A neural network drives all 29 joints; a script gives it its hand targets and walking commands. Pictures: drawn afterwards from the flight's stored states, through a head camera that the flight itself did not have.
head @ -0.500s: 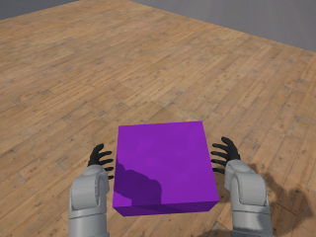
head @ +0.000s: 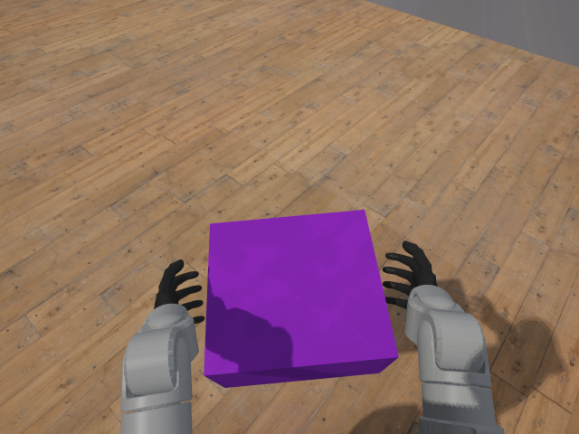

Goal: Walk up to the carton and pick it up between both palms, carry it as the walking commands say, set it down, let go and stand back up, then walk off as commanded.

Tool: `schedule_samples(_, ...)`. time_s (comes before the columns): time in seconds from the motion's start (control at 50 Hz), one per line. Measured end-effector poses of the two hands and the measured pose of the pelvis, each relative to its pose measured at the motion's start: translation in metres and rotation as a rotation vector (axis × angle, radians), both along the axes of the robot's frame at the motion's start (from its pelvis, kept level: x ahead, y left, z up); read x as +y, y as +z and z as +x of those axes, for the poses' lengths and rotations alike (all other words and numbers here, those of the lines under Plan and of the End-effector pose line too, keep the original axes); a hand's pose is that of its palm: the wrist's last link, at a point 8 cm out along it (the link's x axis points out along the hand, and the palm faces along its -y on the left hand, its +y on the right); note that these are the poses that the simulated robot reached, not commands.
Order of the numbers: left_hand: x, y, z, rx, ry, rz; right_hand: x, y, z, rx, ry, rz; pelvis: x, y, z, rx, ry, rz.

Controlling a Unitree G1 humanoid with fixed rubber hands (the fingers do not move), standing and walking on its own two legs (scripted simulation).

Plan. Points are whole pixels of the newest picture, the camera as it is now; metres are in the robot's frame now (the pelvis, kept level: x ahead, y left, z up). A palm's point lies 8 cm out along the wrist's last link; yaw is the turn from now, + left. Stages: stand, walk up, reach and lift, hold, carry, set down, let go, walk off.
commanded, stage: carry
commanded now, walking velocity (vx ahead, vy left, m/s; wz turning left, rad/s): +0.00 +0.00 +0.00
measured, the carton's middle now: (294, 298) +0.34 +0.01 -0.06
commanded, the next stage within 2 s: none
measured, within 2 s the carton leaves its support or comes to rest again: neither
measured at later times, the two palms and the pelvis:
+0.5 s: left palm (168, 231) +0.41 +0.20 +0.04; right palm (383, 237) +0.39 -0.13 +0.04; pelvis +0.12 +0.05 +0.00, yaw -3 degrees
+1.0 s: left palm (181, 184) +0.49 +0.20 +0.06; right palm (380, 198) +0.48 -0.14 +0.04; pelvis +0.23 +0.03 +0.02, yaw -2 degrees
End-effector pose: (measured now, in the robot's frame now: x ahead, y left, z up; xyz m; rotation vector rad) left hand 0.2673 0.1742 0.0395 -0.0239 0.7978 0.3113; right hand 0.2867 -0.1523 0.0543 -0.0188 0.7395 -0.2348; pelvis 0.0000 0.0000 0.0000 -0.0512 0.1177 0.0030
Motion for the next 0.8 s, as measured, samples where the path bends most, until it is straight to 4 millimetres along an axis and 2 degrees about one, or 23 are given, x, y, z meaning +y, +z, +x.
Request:
schedule_samples(0.08, 0.014, 0.019, 0.021, -0.062, 0.024, 0.012, 0.013, 0.014, 0.024, -0.059, 0.038, 0.015, 0.008, 0.000, 0.025, -0.005, -0.002, -0.025)
schedule_samples(0.16, 0.022, 0.023, 0.045, -0.078, 0.017, -0.019, 0.019, 0.015, 0.046, -0.064, 0.052, 0.005, 0.013, -0.002, 0.050, -0.006, 0.019, -0.011)
schedule_samples(0.24, 0.029, 0.014, 0.062, -0.046, 0.005, -0.014, 0.027, 0.007, 0.066, -0.027, 0.049, 0.006, 0.024, -0.004, 0.072, -0.016, 0.019, 0.012)
schedule_samples(0.34, 0.041, -0.008, 0.093, -0.010, -0.034, -0.017, 0.037, -0.011, 0.083, 0.015, 0.034, -0.023, 0.041, -0.010, 0.096, -0.043, -0.032, 0.042)
schedule_samples(0.42, 0.036, -0.002, 0.115, -0.005, -0.025, 0.005, 0.036, -0.011, 0.092, 0.035, -0.002, -0.030, 0.046, -0.003, 0.109, -0.027, -0.040, 0.043)
schedule_samples(0.56, 0.027, 0.009, 0.152, -0.050, -0.113, 0.014, 0.022, -0.014, 0.118, -0.005, -0.039, 0.038, 0.046, 0.001, 0.137, -0.003, -0.046, 0.036)
schedule_samples(0.66, 0.027, 0.016, 0.168, -0.067, -0.108, 0.021, 0.021, -0.009, 0.137, -0.016, -0.007, 0.039, 0.040, 0.007, 0.158, -0.008, -0.025, 0.054)
schedule_samples(0.8, 0.035, 0.017, 0.191, -0.108, -0.062, -0.017, 0.028, 0.000, 0.177, -0.049, 0.025, 0.020, 0.039, 0.001, 0.193, -0.017, -0.034, 0.056)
